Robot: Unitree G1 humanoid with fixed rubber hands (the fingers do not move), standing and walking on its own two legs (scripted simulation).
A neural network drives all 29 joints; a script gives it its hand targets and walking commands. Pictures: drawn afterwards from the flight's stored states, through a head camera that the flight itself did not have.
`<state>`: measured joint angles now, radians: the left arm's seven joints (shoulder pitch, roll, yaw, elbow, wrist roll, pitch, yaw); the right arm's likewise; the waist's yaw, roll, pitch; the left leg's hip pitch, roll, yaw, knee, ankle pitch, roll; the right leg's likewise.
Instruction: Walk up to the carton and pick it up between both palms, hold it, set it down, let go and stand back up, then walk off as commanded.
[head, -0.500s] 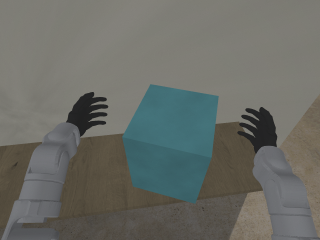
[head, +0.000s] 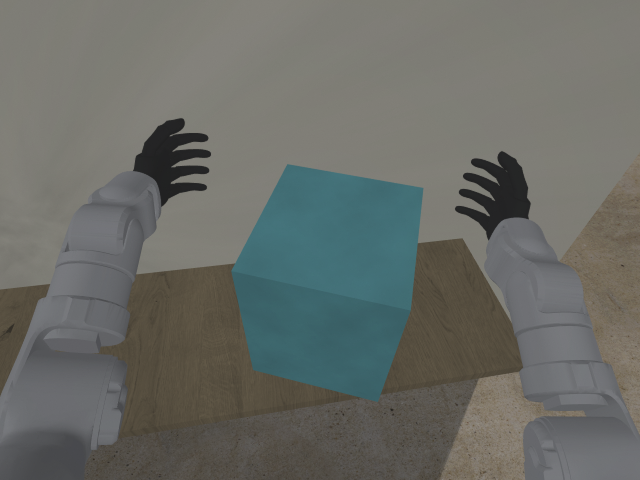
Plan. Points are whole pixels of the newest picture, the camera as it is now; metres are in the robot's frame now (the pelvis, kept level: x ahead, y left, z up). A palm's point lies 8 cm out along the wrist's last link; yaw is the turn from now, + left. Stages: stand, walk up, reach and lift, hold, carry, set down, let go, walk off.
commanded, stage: reach and lift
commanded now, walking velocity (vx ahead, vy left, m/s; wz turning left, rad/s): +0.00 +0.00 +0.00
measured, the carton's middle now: (333, 284) +0.39 -0.06 +0.01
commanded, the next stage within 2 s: none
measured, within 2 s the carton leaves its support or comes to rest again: neither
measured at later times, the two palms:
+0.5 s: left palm (185, 224) +0.44 +0.13 +0.11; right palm (463, 256) +0.35 -0.22 +0.09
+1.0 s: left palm (215, 249) +0.44 +0.11 +0.05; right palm (453, 282) +0.35 -0.22 +0.04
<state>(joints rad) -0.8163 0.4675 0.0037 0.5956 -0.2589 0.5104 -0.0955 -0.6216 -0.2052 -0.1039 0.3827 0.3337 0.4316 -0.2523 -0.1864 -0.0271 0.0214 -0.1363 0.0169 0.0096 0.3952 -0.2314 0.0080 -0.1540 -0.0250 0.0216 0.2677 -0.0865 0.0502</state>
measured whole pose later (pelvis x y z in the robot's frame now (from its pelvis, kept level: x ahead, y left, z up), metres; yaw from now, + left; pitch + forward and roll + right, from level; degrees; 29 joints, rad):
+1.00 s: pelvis -0.01 +0.00 -0.02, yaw +0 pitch +12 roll -2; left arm -0.92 0.26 -0.04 1.31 -0.18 -0.15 -0.03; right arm -0.71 -0.04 -0.10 1.06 0.20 -0.21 -0.27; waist -0.19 0.02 -0.14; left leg -0.53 0.04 -0.01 0.60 -0.28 0.00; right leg -0.54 -0.01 0.00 0.45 -0.12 0.04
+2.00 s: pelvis +0.01 +0.00 +0.00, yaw +1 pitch +5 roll -2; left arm -0.80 0.01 0.40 1.10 0.41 -0.18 -0.09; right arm -0.58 0.14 -0.56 0.99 -0.32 -0.42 -0.22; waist -0.15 -0.02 0.00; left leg -0.24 0.02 -0.02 0.37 -0.22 0.00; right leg -0.23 -0.03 -0.03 0.20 -0.05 0.04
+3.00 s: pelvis +0.01 -0.01 +0.00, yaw +1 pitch +7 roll -1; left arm -0.78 0.01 0.36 1.04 0.39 -0.16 -0.08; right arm -0.57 0.12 -0.51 1.01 -0.26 -0.48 -0.23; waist -0.12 -0.02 -0.02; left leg -0.27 0.03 0.01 0.34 -0.19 0.00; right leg -0.25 -0.02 -0.05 0.15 -0.02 0.03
